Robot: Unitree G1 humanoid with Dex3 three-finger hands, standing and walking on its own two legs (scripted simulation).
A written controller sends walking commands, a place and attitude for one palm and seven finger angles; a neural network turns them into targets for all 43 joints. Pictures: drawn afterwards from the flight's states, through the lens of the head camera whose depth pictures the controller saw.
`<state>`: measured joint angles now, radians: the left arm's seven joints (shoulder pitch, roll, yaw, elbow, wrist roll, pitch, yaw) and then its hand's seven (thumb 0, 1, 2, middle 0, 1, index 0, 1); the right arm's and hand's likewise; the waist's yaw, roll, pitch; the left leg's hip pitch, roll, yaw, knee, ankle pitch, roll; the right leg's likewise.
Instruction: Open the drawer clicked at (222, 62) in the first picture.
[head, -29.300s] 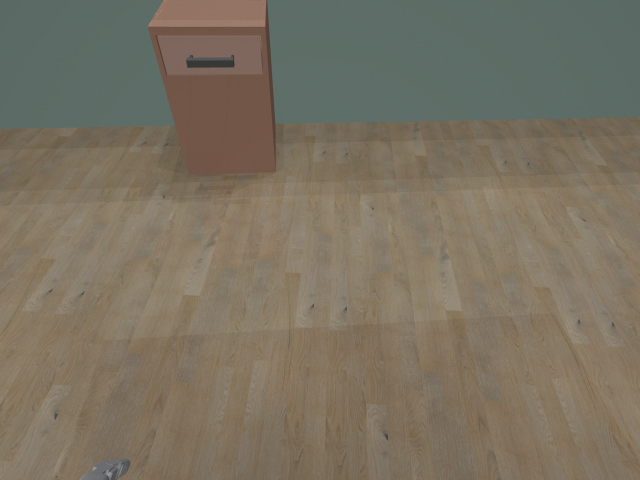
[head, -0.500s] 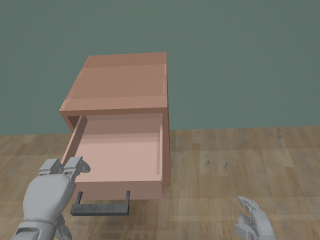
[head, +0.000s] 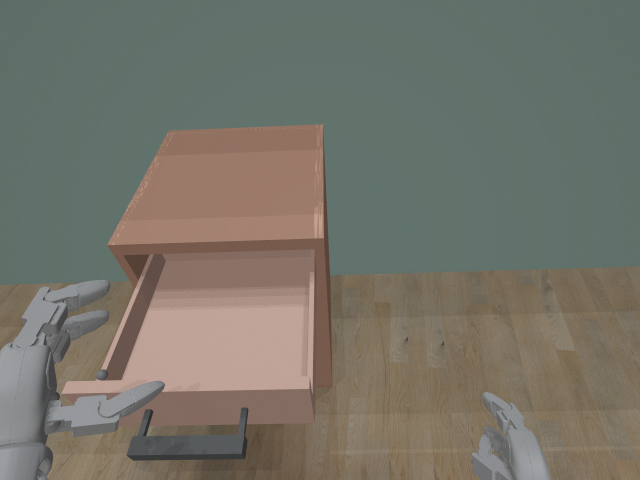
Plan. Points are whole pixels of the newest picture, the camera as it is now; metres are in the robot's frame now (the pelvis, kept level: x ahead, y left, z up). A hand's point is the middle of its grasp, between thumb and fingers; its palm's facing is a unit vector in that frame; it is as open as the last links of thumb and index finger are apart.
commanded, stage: draw the hand back to the body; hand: left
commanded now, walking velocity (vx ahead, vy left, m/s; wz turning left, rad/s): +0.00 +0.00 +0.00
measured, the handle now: (192, 431) +0.23 +0.24 -0.18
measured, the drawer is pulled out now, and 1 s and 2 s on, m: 0.29 0.29 0.29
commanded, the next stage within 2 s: step back with the hand held close in 0.56 s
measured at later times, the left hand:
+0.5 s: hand (72, 369) +0.18 +0.24 +0.15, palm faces +0.39 -0.83 -0.39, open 7.8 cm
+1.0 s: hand (43, 409) +0.15 +0.26 +0.15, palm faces +0.23 -0.83 -0.52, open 7.5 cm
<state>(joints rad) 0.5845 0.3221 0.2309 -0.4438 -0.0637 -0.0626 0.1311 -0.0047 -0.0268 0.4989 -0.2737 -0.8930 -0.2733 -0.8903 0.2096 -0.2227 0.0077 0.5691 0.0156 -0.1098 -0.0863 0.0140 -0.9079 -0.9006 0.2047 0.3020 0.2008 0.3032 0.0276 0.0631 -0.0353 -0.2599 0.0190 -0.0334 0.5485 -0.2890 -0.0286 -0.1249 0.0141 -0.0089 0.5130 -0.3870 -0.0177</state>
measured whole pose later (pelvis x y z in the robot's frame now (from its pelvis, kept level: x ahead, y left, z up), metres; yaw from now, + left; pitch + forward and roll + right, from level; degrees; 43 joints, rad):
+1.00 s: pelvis -0.04 +0.02 +0.01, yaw +1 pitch +3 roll -1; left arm 0.70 0.40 0.34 -0.62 -0.06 -0.13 0.09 0.02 0.89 0.89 -0.21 -0.30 -0.21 -0.30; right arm 0.14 -0.23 -0.03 0.55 0.02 0.03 -0.06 0.01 -0.91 -0.90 0.20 0.30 0.20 0.30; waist 0.00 0.04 0.06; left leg -0.35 0.00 -0.04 0.47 -0.17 0.00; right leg -0.20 0.00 -0.02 0.42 -0.27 0.02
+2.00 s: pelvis -0.14 +0.00 -0.01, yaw -1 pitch +7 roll -2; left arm 0.66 0.46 0.43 -0.76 -0.08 -0.22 0.14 0.02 0.89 0.89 -0.21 -0.30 -0.21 -0.30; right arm 0.10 -0.15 0.01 0.59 -0.02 -0.11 -0.02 0.01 -0.91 -0.90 0.21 0.30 0.20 0.30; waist 0.01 -0.04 0.03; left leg -0.60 0.04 -0.03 0.53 -0.06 -0.01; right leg -0.28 0.06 0.02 0.66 -0.42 0.00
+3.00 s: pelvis -0.28 -0.09 +0.00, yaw +3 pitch -1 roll +0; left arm 0.67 0.41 0.35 -0.67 -0.04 -0.18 0.20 0.02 0.88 0.89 -0.21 -0.30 -0.21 -0.30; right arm 0.21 -0.21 -0.01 0.60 0.01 -0.08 -0.05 0.01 -0.91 -0.90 0.20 0.30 0.20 0.30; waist -0.02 -0.01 0.04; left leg -0.25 0.04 -0.04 0.51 -0.25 -0.02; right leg -0.26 0.06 -0.10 0.43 -0.17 -0.08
